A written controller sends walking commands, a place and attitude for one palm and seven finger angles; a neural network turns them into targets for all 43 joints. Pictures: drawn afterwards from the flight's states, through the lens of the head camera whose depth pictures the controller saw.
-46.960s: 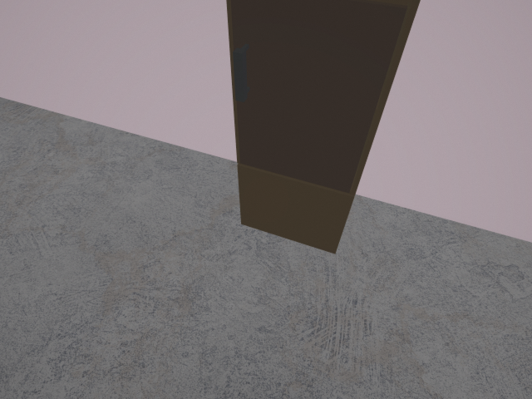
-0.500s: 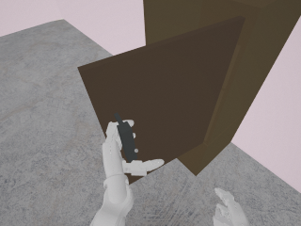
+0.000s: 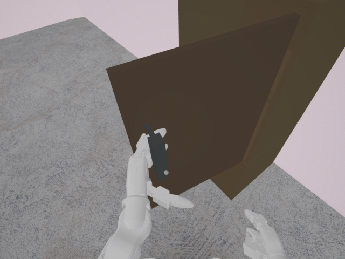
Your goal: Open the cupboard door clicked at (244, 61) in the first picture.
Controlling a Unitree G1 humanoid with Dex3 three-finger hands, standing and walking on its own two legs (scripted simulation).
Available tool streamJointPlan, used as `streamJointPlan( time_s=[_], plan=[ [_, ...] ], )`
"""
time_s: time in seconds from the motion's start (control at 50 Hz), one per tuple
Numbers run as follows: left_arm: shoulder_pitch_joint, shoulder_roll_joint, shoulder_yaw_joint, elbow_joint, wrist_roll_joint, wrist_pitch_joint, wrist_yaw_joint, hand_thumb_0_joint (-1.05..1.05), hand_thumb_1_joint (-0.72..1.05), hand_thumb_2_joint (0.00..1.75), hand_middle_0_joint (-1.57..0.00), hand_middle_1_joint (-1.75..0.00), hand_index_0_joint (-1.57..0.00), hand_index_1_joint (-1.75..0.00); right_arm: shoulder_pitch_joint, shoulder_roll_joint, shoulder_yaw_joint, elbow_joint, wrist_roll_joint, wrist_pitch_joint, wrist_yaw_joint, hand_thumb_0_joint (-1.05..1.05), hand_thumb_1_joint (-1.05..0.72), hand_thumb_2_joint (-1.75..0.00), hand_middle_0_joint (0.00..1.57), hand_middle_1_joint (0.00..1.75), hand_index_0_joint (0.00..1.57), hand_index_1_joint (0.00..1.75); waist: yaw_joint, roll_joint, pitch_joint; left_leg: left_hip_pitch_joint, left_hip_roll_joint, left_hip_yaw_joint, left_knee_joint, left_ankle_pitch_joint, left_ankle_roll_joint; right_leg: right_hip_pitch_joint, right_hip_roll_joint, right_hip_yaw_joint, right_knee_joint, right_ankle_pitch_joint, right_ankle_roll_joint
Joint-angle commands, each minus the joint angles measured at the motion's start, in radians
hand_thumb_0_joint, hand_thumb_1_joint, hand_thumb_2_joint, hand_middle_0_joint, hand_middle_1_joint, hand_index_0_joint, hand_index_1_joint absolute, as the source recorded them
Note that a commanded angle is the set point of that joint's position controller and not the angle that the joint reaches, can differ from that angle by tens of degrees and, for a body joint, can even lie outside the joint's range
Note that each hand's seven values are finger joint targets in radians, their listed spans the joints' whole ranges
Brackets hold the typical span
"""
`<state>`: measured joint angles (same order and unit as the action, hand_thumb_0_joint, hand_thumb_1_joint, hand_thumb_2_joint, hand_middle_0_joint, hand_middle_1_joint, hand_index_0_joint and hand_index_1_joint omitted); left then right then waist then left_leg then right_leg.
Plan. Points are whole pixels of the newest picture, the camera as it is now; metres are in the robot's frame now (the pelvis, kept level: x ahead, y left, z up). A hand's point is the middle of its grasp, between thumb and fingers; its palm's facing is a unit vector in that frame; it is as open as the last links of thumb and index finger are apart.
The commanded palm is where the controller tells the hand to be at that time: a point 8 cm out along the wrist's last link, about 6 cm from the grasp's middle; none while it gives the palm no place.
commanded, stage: slide the hand sideways off the handle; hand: left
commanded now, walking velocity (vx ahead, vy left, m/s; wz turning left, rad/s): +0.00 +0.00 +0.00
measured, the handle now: (155, 151) +0.34 +0.07 +0.08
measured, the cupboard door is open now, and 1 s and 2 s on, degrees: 80 82 82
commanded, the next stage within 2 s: draw the hand back to the body in 1.10 s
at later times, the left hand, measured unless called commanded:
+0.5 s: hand (156, 190) +0.24 +0.06 +0.08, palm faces -0.17 -0.99 +0.01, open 15.9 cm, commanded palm +0.21 +0.12 +0.08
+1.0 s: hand (125, 208) +0.20 +0.11 +0.08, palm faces -0.09 -1.00 -0.03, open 16.2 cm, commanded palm +0.17 +0.17 +0.08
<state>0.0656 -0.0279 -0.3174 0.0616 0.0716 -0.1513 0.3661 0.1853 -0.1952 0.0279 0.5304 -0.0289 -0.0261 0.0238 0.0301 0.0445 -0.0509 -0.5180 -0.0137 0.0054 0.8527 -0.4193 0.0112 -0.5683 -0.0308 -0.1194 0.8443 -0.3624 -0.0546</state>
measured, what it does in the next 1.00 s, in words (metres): stands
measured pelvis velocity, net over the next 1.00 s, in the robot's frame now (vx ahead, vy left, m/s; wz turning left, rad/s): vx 0.02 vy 0.01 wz -0.03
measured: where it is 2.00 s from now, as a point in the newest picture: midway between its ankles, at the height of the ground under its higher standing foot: outside the picture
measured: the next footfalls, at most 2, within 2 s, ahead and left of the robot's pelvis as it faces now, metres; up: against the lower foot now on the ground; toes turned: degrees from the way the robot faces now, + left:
none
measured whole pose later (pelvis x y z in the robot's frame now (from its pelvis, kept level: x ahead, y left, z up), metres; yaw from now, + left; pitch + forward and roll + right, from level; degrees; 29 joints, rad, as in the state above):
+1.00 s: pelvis +0.02 +0.01 -0.02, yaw -1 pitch +9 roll -1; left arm 0.64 0.15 -0.11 -0.41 -0.12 -0.23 -0.09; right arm 0.29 -0.23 0.03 0.38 0.01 -0.11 -0.02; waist 0.02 0.05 -0.10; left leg -0.61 0.01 0.02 0.98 -0.52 0.02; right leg -0.67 -0.01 -0.10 0.96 -0.44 -0.04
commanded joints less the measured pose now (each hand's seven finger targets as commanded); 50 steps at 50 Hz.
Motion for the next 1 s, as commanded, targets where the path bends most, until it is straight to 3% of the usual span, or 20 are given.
streamJointPlan(
  time_s=[0.0,0.02,0.04,0.08,0.12,0.18,0.22,0.28,0.32,0.34,0.42,0.52,0.64,0.68,0.72,0.82,0.88,0.94,0.98],
  plan=[
    [-0.274,-0.036,-0.146,-0.309,-0.051,-0.15,-0.372,0.0,-0.5,0.3,-0.15,-0.3,-0.15,-0.3,-0.028,-0.101,-0.03,-0.194,0.031,-0.086,-0.026,0.0,-0.9,-0.9,0.2,0.3,0.2,0.3,-0.083,-0.106,-0.251,0.06,-0.015,-0.033,-0.119,0.119,0.032,0.166,0.002,0.115,-0.152,0.148,0.017],
    [-0.244,-0.04,-0.119,-0.287,-0.089,-0.137,-0.388,0.0,-0.5,0.3,-0.15,-0.3,-0.15,-0.3,-0.034,-0.103,-0.023,-0.196,0.037,-0.093,-0.031,0.0,-0.9,-0.9,0.2,0.3,0.2,0.3,-0.079,-0.086,-0.217,0.056,-0.013,-0.036,-0.129,0.092,0.026,0.15,0.005,0.113,-0.166,0.101,0.017],
    [-0.239,-0.05,-0.096,-0.277,-0.124,-0.126,-0.386,0.0,-0.5,0.3,-0.15,-0.3,-0.15,-0.3,-0.042,-0.103,-0.017,-0.2,0.043,-0.1,-0.035,0.0,-0.9,-0.9,0.2,0.3,0.2,0.3,-0.081,-0.11,-0.177,0.039,-0.011,-0.042,-0.139,0.049,0.021,0.125,0.008,0.105,-0.179,0.032,0.022],
    [-0.181,-0.029,-0.033,-0.296,-0.151,-0.107,-0.353,0.0,-0.5,0.3,-0.15,-0.3,-0.15,-0.3,-0.052,-0.106,-0.016,-0.21,0.045,-0.112,-0.036,0.0,-0.9,-0.9,0.2,0.3,0.2,0.3,-0.053,-0.12,-0.169,0.027,-0.011,-0.045,-0.157,0.016,0.015,0.127,0.009,0.101,-0.191,-0.039,0.024],
    [-0.117,-0.013,-0.003,-0.306,-0.138,-0.095,-0.31,0.0,-0.5,0.3,-0.15,-0.3,-0.15,-0.3,-0.052,-0.11,-0.018,-0.218,0.044,-0.117,-0.03,0.0,-0.9,-0.9,0.2,0.3,0.2,0.3,-0.032,-0.126,-0.161,0.022,-0.009,-0.044,-0.17,0.019,0.013,0.131,0.012,0.091,-0.183,-0.042,0.022],
    [-0.071,0.014,0.022,-0.338,-0.109,-0.088,-0.273,0.0,-0.5,0.3,-0.15,-0.3,-0.15,-0.3,-0.04,-0.108,-0.019,-0.227,0.038,-0.117,-0.023,0.0,-0.9,-0.9,0.2,0.3,0.2,0.3,-0.026,-0.128,-0.171,0.022,-0.005,-0.037,-0.17,0.044,0.012,0.142,0.012,0.089,-0.17,-0.006,0.023],
    [0.0,0.047,0.055,-0.341,-0.1,-0.084,-0.265,0.0,-0.5,0.3,-0.15,-0.3,-0.15,-0.3,-0.038,-0.113,-0.019,-0.23,0.034,-0.112,-0.021,0.0,-0.9,-0.9,0.2,0.3,0.2,0.3,-0.011,-0.131,-0.166,0.011,-0.005,-0.03,-0.17,0.06,0.012,0.158,0.012,0.094,-0.172,0.009,0.02],
    [0.082,0.049,0.062,-0.398,-0.095,-0.086,-0.268,0.0,-0.5,0.3,-0.15,-0.3,-0.15,-0.3,-0.028,-0.106,-0.019,-0.25,0.032,-0.106,-0.017,0.0,-0.9,-0.9,0.2,0.3,0.2,0.3,-0.004,-0.109,-0.176,0.016,-0.003,-0.018,-0.167,0.096,0.01,0.175,0.014,0.091,-0.155,0.071,0.019],
    [0.141,0.094,0.112,-0.407,-0.093,-0.082,-0.265,0.0,-0.5,0.3,-0.15,-0.3,-0.15,-0.3,-0.029,-0.108,-0.019,-0.252,0.032,-0.099,-0.017,0.0,-0.9,-0.9,0.2,0.3,0.2,0.3,0.009,-0.099,-0.164,0.003,-0.001,-0.016,-0.166,0.103,0.007,0.18,0.017,0.093,-0.15,0.078,0.015],
    [0.152,0.076,0.096,-0.435,-0.095,-0.081,-0.267,0.0,-0.5,0.3,-0.15,-0.3,-0.15,-0.3,-0.031,-0.104,-0.018,-0.26,0.03,-0.099,-0.016,0.0,-0.9,-0.9,0.2,0.3,0.2,0.3,0.003,-0.087,-0.166,0.008,-0.001,-0.013,-0.163,0.11,0.008,0.177,0.017,0.091,-0.144,0.093,0.016],
    [0.273,0.116,0.142,-0.491,-0.098,-0.089,-0.271,0.0,-0.5,0.3,-0.15,-0.3,-0.15,-0.3,-0.015,-0.106,-0.022,-0.272,0.029,-0.09,-0.016,0.0,-0.9,-0.9,0.2,0.3,0.2,0.3,0.005,-0.097,-0.157,-0.006,0.001,-0.008,-0.143,0.15,0.008,0.186,0.022,0.095,-0.13,0.155,0.016],
    [0.351,0.128,0.14,-0.582,-0.114,-0.125,-0.306,0.0,-0.5,0.3,-0.15,-0.3,-0.15,-0.3,0.01,-0.111,-0.028,-0.284,0.026,-0.105,-0.02,0.0,-0.9,-0.9,0.2,0.3,0.2,0.3,-0.016,-0.073,-0.17,-0.012,0.001,-0.013,-0.101,0.197,0.009,0.162,0.026,0.092,-0.091,0.228,0.018],
    [0.418,0.138,0.126,-0.643,-0.133,-0.155,-0.358,0.0,-0.5,0.3,-0.15,-0.3,-0.15,-0.3,0.032,-0.121,-0.034,-0.297,0.031,-0.126,-0.025,0.0,-0.9,-0.9,0.2,0.3,0.2,0.3,-0.039,-0.071,-0.176,-0.033,0.0,-0.024,-0.059,0.193,0.009,0.111,0.028,0.085,-0.057,0.222,0.025],
    [0.478,0.162,0.159,-0.652,-0.143,-0.159,-0.372,0.0,-0.5,0.3,-0.15,-0.3,-0.15,-0.3,0.043,-0.122,-0.04,-0.301,0.033,-0.131,-0.029,0.0,-0.9,-0.9,0.2,0.3,0.2,0.3,-0.03,-0.09,-0.201,-0.043,-0.001,-0.023,-0.045,0.2,0.009,0.122,0.028,0.087,-0.048,0.233,0.026],
    [0.506,0.165,0.163,-0.645,-0.149,-0.154,-0.392,0.0,-0.5,0.3,-0.15,-0.3,-0.15,-0.3,0.047,-0.123,-0.04,-0.304,0.036,-0.132,-0.032,0.0,-0.9,-0.9,0.2,0.3,0.2,0.3,-0.032,-0.109,-0.184,-0.064,-0.002,-0.024,-0.04,0.194,0.01,0.12,0.029,0.089,-0.049,0.226,0.027],
    [0.54,0.2,0.201,-0.674,-0.167,-0.15,-0.423,0.0,-0.5,0.3,-0.15,-0.3,-0.15,-0.3,0.04,-0.124,-0.043,-0.317,0.042,-0.136,-0.041,0.0,-0.9,-0.9,0.2,0.3,0.2,0.3,-0.025,-0.073,-0.181,-0.091,-0.005,-0.023,-0.021,0.169,0.011,0.102,0.027,0.097,-0.043,0.187,0.027],
    [0.579,0.201,0.214,-0.695,-0.19,-0.153,-0.448,0.0,-0.5,0.3,-0.15,-0.3,-0.15,-0.3,0.043,-0.123,-0.048,-0.322,0.045,-0.142,-0.046,0.0,-0.9,-0.9,0.2,0.3,0.2,0.3,-0.024,-0.088,-0.197,-0.101,-0.006,-0.021,-0.007,0.165,0.011,0.111,0.025,0.105,-0.043,0.188,0.032],
    [0.582,0.234,0.248,-0.699,-0.207,-0.154,-0.473,0.0,-0.5,0.3,-0.15,-0.3,-0.15,-0.3,0.036,-0.128,-0.046,-0.32,0.048,-0.143,-0.052,0.0,-0.9,-0.9,0.2,0.3,0.2,0.3,-0.026,-0.061,-0.173,-0.127,-0.007,-0.023,0.002,0.148,0.01,0.099,0.023,0.113,-0.045,0.155,0.029],
    [0.595,0.239,0.264,-0.691,-0.222,-0.156,-0.488,0.0,-0.5,0.3,-0.15,-0.3,-0.15,-0.3,0.038,-0.127,-0.048,-0.319,0.051,-0.147,-0.056,0.0,-0.9,-0.9,0.2,0.3,0.2,0.3,-0.028,-0.078,-0.161,-0.136,-0.006,-0.023,0.009,0.132,0.01,0.087,0.024,0.117,-0.053,0.127,0.031]
  ],
)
